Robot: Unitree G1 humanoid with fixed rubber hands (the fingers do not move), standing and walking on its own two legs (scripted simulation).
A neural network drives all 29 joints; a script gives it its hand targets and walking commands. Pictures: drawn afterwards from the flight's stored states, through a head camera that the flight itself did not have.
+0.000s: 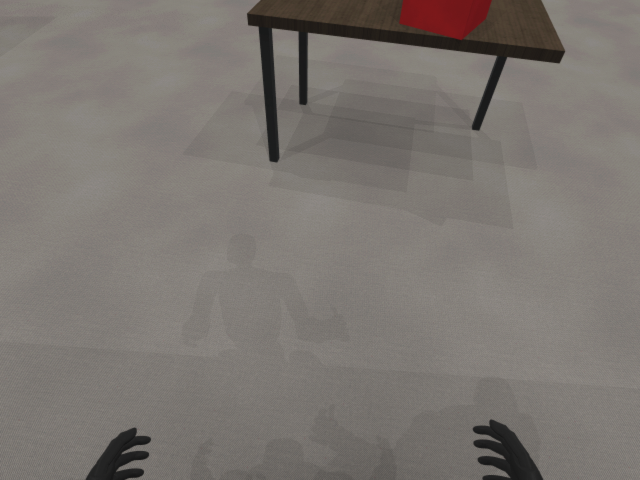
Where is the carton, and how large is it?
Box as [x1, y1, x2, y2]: [399, 0, 491, 39]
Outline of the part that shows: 399,23 461,39 485,18 491,0 403,0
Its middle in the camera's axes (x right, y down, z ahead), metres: +0.46 -0.89 +1.37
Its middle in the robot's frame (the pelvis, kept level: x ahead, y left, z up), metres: +1.64 -0.44 +0.07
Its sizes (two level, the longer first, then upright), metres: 0.260 0.240 0.247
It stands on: a table, 0.69 m high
